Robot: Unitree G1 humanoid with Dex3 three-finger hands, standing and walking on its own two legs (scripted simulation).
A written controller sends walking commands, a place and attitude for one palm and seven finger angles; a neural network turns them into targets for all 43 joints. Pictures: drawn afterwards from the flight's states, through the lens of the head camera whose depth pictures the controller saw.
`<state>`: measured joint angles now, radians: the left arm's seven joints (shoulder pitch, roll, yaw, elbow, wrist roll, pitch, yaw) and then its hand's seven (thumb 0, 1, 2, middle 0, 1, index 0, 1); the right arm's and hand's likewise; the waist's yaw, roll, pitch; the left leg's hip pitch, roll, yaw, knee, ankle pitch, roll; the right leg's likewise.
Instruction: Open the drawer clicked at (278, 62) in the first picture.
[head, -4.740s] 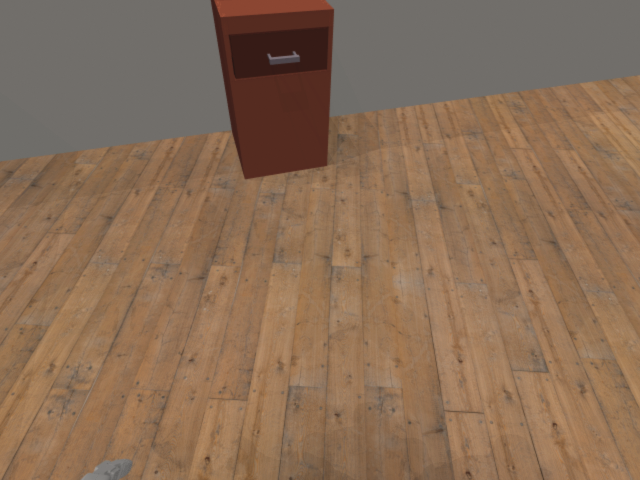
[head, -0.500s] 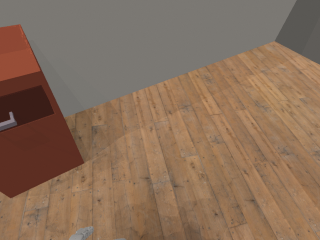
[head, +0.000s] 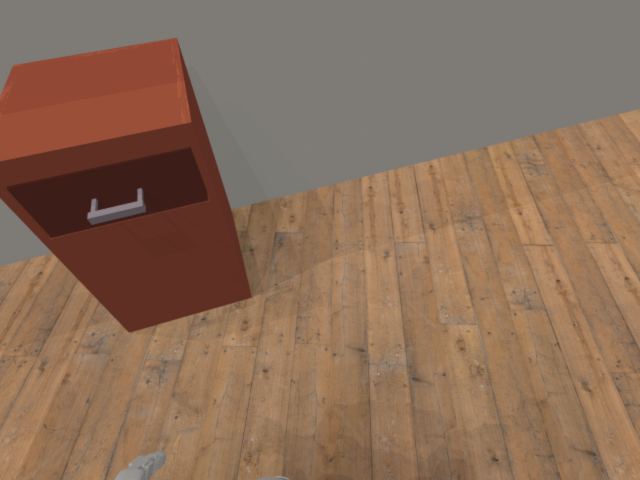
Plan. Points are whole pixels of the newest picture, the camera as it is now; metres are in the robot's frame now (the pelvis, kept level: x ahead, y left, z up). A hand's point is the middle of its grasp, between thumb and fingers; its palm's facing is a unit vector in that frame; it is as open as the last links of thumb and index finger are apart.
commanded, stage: turn to face it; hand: left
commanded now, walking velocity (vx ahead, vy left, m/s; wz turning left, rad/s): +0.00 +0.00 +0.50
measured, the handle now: (117, 205) +0.70 +0.51 -0.16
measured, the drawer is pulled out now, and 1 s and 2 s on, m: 0.00 0.00 0.00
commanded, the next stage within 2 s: take the last steps up to it in 0.32 s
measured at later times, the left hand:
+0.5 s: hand out of the picture -0.08 +0.22 -0.18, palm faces +0.30 -0.92 -0.24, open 7.4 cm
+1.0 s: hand out of the picture +0.04 +0.20 -0.15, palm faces +0.35 -0.91 -0.22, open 7.3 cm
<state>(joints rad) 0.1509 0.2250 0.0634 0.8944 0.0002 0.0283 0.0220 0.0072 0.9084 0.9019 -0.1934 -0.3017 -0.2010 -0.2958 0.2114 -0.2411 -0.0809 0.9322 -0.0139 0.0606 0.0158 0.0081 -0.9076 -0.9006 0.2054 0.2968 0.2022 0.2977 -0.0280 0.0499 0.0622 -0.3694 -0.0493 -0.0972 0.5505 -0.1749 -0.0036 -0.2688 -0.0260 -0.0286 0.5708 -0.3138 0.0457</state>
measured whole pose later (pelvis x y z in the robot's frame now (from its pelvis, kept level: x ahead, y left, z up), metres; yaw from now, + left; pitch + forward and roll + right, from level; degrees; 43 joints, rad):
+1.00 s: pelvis +0.03 +0.01 +0.01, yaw +18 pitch -3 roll +1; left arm 0.24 0.14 0.04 1.01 0.02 -0.06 0.00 0.00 0.92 0.90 -0.20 -0.30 -0.20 -0.30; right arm 0.39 -0.19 -0.05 1.14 -0.02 0.02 0.01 0.01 -0.92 -0.90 0.20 0.30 0.20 0.30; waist -0.01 0.04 0.03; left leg -0.31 0.02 0.03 1.00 -0.41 0.03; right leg -0.22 -0.04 -0.14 0.55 -0.29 -0.04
